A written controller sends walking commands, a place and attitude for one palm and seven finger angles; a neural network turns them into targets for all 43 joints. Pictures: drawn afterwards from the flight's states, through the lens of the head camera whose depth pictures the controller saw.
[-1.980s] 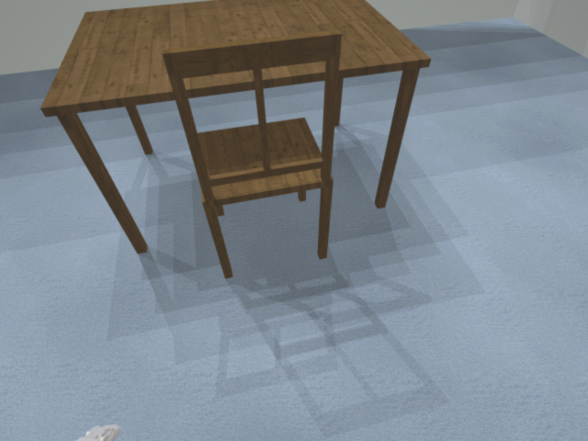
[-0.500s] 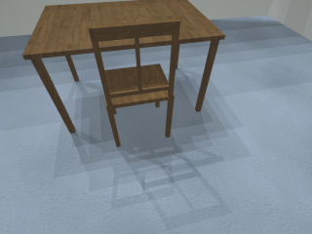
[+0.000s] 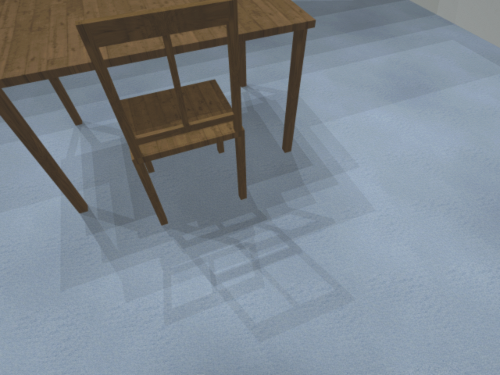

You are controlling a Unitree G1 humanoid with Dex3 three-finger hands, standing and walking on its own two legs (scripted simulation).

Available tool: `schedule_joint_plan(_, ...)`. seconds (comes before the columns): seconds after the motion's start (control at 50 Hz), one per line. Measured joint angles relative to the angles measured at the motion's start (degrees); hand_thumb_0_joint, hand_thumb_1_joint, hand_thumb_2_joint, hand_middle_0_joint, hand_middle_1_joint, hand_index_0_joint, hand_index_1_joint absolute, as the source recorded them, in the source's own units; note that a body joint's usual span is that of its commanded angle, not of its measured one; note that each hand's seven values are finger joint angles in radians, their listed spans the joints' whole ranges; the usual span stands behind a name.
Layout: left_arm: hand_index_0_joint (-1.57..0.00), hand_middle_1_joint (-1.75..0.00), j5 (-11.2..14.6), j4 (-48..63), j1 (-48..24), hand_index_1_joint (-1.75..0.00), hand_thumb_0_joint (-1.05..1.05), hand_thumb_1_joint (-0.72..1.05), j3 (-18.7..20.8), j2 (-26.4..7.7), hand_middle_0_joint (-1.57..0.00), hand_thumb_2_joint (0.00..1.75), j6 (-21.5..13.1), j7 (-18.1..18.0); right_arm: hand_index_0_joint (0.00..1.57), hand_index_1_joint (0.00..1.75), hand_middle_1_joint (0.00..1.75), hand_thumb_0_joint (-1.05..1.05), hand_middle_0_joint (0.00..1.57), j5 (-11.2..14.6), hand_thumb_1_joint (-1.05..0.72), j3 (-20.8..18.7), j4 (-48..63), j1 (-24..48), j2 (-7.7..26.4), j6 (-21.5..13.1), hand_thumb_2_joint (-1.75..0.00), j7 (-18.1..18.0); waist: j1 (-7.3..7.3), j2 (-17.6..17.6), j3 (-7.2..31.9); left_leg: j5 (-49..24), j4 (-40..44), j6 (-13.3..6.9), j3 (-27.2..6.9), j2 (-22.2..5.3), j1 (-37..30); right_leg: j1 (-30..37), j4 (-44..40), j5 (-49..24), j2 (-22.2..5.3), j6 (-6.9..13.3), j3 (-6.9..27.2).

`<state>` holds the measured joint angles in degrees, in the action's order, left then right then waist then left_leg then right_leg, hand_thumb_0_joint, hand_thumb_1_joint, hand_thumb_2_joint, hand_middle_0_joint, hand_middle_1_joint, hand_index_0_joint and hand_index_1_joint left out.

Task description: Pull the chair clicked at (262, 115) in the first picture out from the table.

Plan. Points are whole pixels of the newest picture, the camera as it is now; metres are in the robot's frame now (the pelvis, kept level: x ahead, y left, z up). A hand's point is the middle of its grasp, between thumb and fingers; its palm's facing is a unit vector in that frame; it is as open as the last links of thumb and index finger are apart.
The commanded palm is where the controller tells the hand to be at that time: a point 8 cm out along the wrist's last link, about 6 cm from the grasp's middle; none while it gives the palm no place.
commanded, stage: walk to a spot facing it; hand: left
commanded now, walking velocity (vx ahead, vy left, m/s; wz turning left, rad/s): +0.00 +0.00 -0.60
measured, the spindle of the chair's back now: (177, 85) +0.91 +0.30 -0.07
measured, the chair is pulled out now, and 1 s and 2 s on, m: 0.00 0.00 0.00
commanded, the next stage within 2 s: turn to face it in 1.32 s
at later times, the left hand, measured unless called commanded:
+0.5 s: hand (147, 372) +0.14 +0.20 -0.14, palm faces -0.34 -0.91 -0.22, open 7.4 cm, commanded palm none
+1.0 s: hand (216, 333) +0.22 +0.09 -0.17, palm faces -0.46 -0.87 -0.17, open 7.3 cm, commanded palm none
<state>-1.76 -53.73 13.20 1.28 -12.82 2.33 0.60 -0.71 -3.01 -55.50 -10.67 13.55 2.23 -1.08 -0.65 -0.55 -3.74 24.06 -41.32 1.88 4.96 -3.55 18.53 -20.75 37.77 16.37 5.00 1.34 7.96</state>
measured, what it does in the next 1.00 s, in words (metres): walks ahead, turning right: right foot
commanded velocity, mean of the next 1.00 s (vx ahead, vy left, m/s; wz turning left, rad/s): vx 0.30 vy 0.00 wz -0.40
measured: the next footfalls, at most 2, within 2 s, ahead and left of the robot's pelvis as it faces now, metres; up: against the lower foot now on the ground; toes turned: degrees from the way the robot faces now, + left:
right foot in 0.62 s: +0.04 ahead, -0.17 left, +0.00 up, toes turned -32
left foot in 1.02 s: +0.32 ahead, -0.06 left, +0.00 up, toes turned -24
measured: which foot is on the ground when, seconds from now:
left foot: down 0.00-0.62, up 0.64-1.00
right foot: down 0.00-0.18, up 0.20-0.60, down 0.62-1.00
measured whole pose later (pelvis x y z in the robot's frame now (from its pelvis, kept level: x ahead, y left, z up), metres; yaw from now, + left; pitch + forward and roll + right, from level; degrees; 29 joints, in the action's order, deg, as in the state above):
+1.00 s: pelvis +0.14 -0.08 +0.01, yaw -31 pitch -1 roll -2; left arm -1.8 -60.5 20.8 2.6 -11.2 -2.7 0.2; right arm -1.6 -3.0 -54.8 -12.3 9.7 -2.2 1.9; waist -1.3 0.3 -0.8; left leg 12.4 -37.2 1.9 6.2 -5.8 25.6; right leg -2.3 22.9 19.6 1.6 0.0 -0.5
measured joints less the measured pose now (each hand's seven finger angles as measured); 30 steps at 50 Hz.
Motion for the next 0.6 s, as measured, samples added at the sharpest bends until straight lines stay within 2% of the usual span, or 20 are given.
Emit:
schedule_joint_plan(0.04, -0.20, -0.30, 0.1, 0.9, -0.1, -0.30, 0.00, 0.90, 0.2, 0.9, -0.21, 0.90, -0.2, -0.4, 0.20, 0.30, 0.30, 0.00, 0.20, 0.1, -0.91, -0.2, 0.2, 0.3, 0.1, 0.2, -0.90, -0.2, -0.46, 0.0, -0.6, 3.4, -6.7, 0.1, -2.6, 1.7, 2.5, 0.0, -1.4, -1.4, 0.3, -0.2, 0.9)
schedule_joint_plan(0.08, -0.20, -0.30, 0.0, 1.5, 0.1, -0.30, 0.00, 0.90, 0.5, 1.2, -0.21, 0.90, -0.2, -0.7, 0.20, 0.30, 0.30, 0.00, 0.20, 0.4, -0.91, -0.3, 0.9, 0.7, -0.2, -0.1, -0.90, -0.3, -0.81, 0.8, -0.9, 4.2, -7.9, 0.0, -3.8, 2.9, 3.2, -0.1, -3.2, -3.1, 0.4, -0.5, 2.5)
schedule_joint_plan(0.12, -0.20, -0.30, 0.0, 1.8, 0.4, -0.30, 0.00, 0.90, 0.8, 1.0, -0.21, 0.90, 0.1, -0.8, 0.20, 0.30, 0.30, 0.00, 0.20, 0.6, -0.91, -0.3, 1.9, 1.1, -0.7, -0.5, -0.90, -0.4, -0.98, 1.8, -0.7, 2.9, -3.9, 0.0, -4.5, 3.9, 2.2, -0.4, -4.6, -4.6, 0.5, -1.2, 4.4)
schedule_joint_plan(0.18, -0.20, -0.30, 0.2, 2.2, 1.1, -0.30, 0.00, 0.90, 1.3, 0.1, -0.21, 0.90, 0.9, -0.7, 0.20, 0.30, 0.30, 0.00, 0.20, 0.6, -0.91, -0.1, 3.9, 0.8, -1.1, -1.6, -0.90, -0.5, -0.46, 2.7, 0.7, -0.9, 7.7, -1.0, -5.1, 4.2, -2.3, -2.0, -4.6, -5.4, 1.3, -2.4, 6.7)
schedule_joint_plan(0.2, -0.20, -0.30, 0.3, 2.1, 1.0, -0.30, 0.00, 0.90, 1.6, -0.3, -0.21, 0.90, 1.4, -0.4, 0.20, 0.30, 0.30, 0.00, 0.20, 0.2, -0.91, 0.0, 4.3, 0.6, -1.2, -2.1, -0.90, -0.6, -0.13, 3.0, 0.8, -4.7, 9.2, -1.6, -4.7, 4.2, -2.6, -3.1, -2.2, -1.5, 1.5, -2.2, 6.7)
schedule_joint_plan(0.22, -0.20, -0.30, 0.3, 1.9, 0.8, -0.30, 0.00, 0.90, 2.0, -0.7, -0.21, 0.90, 1.7, -0.1, 0.20, 0.30, 0.30, 0.00, 0.20, 0.0, -0.91, 0.3, 4.6, 0.2, -1.4, -2.4, -0.90, -0.6, -0.13, 3.3, 0.8, -6.5, 9.2, -2.1, -3.8, 3.9, -2.9, -4.6, 2.0, 2.9, 1.1, -2.4, 4.7)
schedule_joint_plan(0.26, -0.20, -0.30, -0.1, 1.6, 0.8, -0.30, 0.00, 0.90, 2.8, -1.5, -0.21, 0.90, 1.9, 0.7, 0.20, 0.30, 0.30, 0.00, 0.20, -0.4, -0.91, 0.7, 4.6, -1.2, -1.7, -2.9, -0.90, -0.4, -0.09, 2.9, 1.4, -7.4, 10.4, -2.8, -2.4, 2.5, -4.4, -8.0, 12.4, 6.0, 0.0, -2.8, -0.7)
schedule_joint_plan(0.3, -0.20, -0.30, -0.4, 1.6, 1.0, -0.30, 0.00, 0.90, 3.5, -2.4, -0.21, 0.90, 1.6, 1.7, 0.20, 0.30, 0.30, 0.00, 0.20, -0.7, -0.91, 0.9, 4.0, -3.0, -1.8, -3.2, -0.90, -0.2, -0.35, 2.6, 2.4, -8.0, 13.1, -2.8, -0.9, 1.2, -6.5, -10.4, 20.4, 4.5, -2.0, -3.1, -4.9)
schedule_joint_plan(0.36, -0.20, -0.30, -0.6, 1.9, 1.3, -0.30, 0.00, 0.91, 4.0, -3.1, -0.20, 0.90, 1.3, 2.6, 0.20, 0.30, 0.30, 0.00, 0.20, -0.8, -0.91, 1.0, 2.9, -5.5, -1.7, -3.8, -0.90, -0.1, -0.64, 1.9, 3.5, -8.8, 16.3, -2.3, 1.5, -0.6, -9.1, -11.2, 23.6, 1.5, -5.1, -3.4, -8.5)
schedule_joint_plan(0.44, -0.19, -0.30, -0.7, 1.6, 1.0, -0.30, 0.00, 0.91, 4.0, -3.2, -0.20, 0.90, 1.3, 3.0, 0.20, 0.30, 0.30, 0.00, 0.20, -1.0, -0.91, 0.8, 1.8, -8.6, -1.5, -4.7, -0.90, 0.0, 0.23, 1.4, 3.9, -8.8, 18.6, -1.5, 5.0, -1.9, -11.5, -9.7, 18.1, 0.6, -8.2, -3.6, -10.1)
schedule_joint_plan(0.5, -0.19, -0.30, -0.7, 1.5, -0.2, -0.30, 0.00, 0.91, 3.7, -2.8, -0.20, 0.90, 1.4, 3.3, 0.20, 0.30, 0.30, 0.00, 0.20, -1.2, -0.91, 0.5, 0.8, -10.7, -1.2, -4.9, -0.90, 0.4, 1.31, 1.2, 3.4, -7.8, 18.9, -0.5, 7.6, -2.9, -12.9, -7.7, 11.3, 1.0, -9.5, -3.2, -11.0)
schedule_joint_plan(0.56, -0.19, -0.30, -0.5, 1.7, -1.9, -0.30, 0.01, 0.91, 3.2, -1.9, -0.20, 0.90, 0.8, 3.4, 0.20, 0.30, 0.30, 0.00, 0.20, -1.5, -0.91, 0.2, -0.5, -12.5, -0.6, -4.7, -0.90, 0.7, 2.59, 0.6, 2.5, -5.7, 17.1, 1.1, 9.9, -4.5, -13.6, -4.7, 4.3, 2.5, -9.5, -2.4, -12.2)
schedule_joint_plan(0.6, -0.19, -0.30, -0.4, 2.3, -3.0, -0.30, 0.01, 0.91, 2.8, -1.5, -0.20, 0.90, -0.4, 3.4, 0.20, 0.30, 0.30, 0.00, 0.20, -1.5, -0.91, 0.1, -1.4, -13.9, -0.1, -4.4, -0.90, 0.9, 3.17, -0.1, 1.8, -2.8, 12.9, 2.4, 10.6, -6.4, -13.1, -0.8, -2.1, 1.8, -8.5, -1.4, -13.3)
